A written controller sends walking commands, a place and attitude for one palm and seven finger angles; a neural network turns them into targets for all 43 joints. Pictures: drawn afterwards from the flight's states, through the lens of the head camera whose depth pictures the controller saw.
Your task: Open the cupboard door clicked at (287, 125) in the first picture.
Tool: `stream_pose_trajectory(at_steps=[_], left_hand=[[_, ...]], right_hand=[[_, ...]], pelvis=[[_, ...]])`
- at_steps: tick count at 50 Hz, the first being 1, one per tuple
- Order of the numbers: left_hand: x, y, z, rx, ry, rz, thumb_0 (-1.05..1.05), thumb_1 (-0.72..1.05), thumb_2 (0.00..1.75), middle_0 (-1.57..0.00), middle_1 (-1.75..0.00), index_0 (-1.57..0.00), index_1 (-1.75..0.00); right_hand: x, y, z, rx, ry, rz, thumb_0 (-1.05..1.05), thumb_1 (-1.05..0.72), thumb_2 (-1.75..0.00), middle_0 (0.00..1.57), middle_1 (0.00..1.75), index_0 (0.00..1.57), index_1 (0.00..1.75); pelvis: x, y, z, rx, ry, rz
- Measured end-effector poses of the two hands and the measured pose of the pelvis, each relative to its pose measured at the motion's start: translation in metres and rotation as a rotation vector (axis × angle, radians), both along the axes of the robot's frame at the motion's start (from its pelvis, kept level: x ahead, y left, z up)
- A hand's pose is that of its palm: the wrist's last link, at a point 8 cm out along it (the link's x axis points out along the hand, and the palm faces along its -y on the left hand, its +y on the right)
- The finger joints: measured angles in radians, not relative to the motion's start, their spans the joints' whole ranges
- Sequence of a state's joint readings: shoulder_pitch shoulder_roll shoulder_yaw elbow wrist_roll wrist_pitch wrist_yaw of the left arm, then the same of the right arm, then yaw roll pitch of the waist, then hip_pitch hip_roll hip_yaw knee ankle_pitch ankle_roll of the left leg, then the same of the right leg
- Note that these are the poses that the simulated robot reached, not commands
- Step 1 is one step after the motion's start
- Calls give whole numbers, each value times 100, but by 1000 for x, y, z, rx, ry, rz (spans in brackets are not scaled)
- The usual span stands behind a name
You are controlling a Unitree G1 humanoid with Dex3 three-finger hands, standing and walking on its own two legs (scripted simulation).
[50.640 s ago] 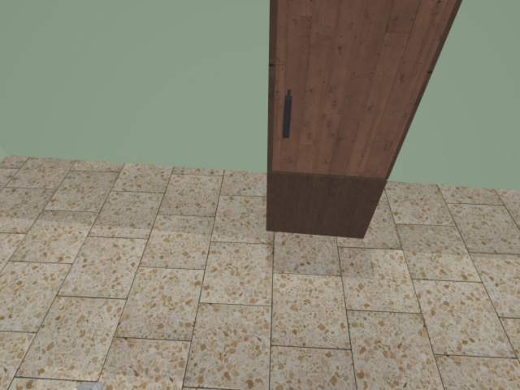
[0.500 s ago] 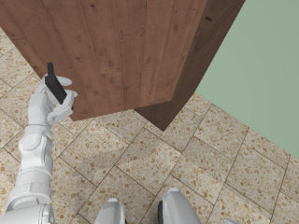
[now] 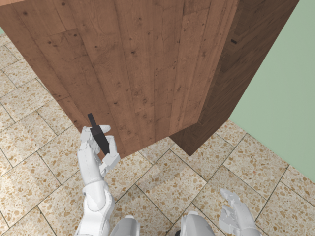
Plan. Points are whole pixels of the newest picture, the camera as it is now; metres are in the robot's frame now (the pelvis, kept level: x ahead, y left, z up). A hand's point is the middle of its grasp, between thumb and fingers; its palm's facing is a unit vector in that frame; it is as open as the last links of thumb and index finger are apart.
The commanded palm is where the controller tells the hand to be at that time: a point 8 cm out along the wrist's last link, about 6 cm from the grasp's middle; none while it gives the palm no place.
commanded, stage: pull the door open along its arc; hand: left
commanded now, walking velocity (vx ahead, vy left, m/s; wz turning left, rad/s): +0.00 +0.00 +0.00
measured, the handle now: (100, 136) +0.35 +0.17 +0.02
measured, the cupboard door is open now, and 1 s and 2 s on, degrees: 75 84 86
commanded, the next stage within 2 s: open thumb and fingers to let go in 0.14 s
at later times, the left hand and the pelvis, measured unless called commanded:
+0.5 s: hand (128, 169) +0.27 +0.09 +0.02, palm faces +0.41 -0.91 -0.03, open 7.3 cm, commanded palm +0.22 +0.13 +0.02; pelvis -0.01 -0.02 -0.01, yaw +2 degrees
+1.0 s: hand (129, 169) +0.27 +0.08 +0.02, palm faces +0.37 -0.93 -0.01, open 14.6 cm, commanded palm +0.22 +0.12 +0.02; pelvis -0.02 +0.00 -0.01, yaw +1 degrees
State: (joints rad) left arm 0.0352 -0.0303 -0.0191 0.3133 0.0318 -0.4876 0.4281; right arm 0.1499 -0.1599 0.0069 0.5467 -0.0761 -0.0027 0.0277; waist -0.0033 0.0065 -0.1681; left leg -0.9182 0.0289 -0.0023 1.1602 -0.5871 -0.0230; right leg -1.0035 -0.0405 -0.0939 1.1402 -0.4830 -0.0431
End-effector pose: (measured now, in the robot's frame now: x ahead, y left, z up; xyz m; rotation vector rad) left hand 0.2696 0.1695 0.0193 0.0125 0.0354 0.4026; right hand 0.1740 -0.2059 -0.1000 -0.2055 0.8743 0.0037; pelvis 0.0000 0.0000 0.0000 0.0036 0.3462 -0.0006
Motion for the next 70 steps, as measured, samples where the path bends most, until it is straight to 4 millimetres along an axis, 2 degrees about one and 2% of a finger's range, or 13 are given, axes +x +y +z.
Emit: stream_pose_trajectory(at_steps=[8, 13, 21, 27, 37, 45, 48, 55, 60, 66, 70], left_hand=[[-31, -30, 2, -27, 23, 7, 3, 69, 76, -31, -131, -37, -134], [-46, -48, 2, -33, 21, 26, 3, 70, 77, -30, -132, -37, -134], [-39, -43, -2, 27, -6, 21, 2, 61, 76, -35, -132, -36, -133], [-40, -42, 2, 0, 3, 17, 2, 36, 67, -35, -129, -36, -130], [-38, -40, 3, 1, -15, -1, 1, -22, 42, -32, -122, -32, -122], [-36, -42, 2, -2, -18, -9, 0, -44, 33, -27, -101, -28, -102], [-37, -44, 3, -3, -15, -18, 0, -47, 31, -27, -90, -27, -91], [-42, -43, 3, 3, -9, -39, -1, -50, 30, -36, -71, -34, -76], [-44, -42, 3, 15, -10, -65, -1, -50, 30, -40, -62, -37, -67], [-50, -26, 3, 83, -21, -446, -1, -50, 30, -29, -45, -23, -48], [-52, -25, 4, -9, -10, -530, -1, -50, 30, -22, -38, -17, -39]], right_hand=[[-15, -25, -1, -21, 11, -12, 1, -91, -90, 20, 30, 20, 30], [-17, -35, -5, -41, -5, -2, 1, -91, -90, 20, 30, 20, 30], [-11, -31, -14, -34, -43, 9, 1, -91, -90, 20, 30, 20, 30], [-12, -21, -9, -9, -71, 18, 1, -91, -90, 20, 30, 20, 30], [-20, -15, -5, -28, -65, 28, 1, -91, -90, 20, 30, 20, 30], [-27, -9, -6, -38, -51, 25, 1, -91, -90, 20, 30, 20, 30], [-28, -6, -6, -34, -48, 25, 1, -91, -90, 20, 30, 20, 30], [-28, 3, -6, -21, -56, 34, 1, -91, -90, 20, 30, 20, 30], [-25, 8, -5, -18, -66, 44, 1, -91, -90, 20, 30, 20, 30], [-24, 5, -6, -22, -91, 38, 1, -90, -90, 20, 30, 20, 30], [-23, 3, -3, -18, -123, 8, 1, -90, -90, 20, 30, 20, 30]], pelvis=[[2, -11, 2, 8, -9, 12], [-1, -15, -3, 14, -7, 20], [-12, -19, -11, 18, -9, 28], [-16, -17, -8, 16, -21, 28], [-20, -8, -8, 8, -29, 26], [-22, 1, -9, 0, -26, 22], [-22, 3, -9, -1, -27, 20], [-23, 7, -9, -5, -26, 18], [-24, 9, -9, -6, -30, 20], [-27, 12, -15, -11, -39, 34], [-28, 17, -16, -14, -43, 29]])
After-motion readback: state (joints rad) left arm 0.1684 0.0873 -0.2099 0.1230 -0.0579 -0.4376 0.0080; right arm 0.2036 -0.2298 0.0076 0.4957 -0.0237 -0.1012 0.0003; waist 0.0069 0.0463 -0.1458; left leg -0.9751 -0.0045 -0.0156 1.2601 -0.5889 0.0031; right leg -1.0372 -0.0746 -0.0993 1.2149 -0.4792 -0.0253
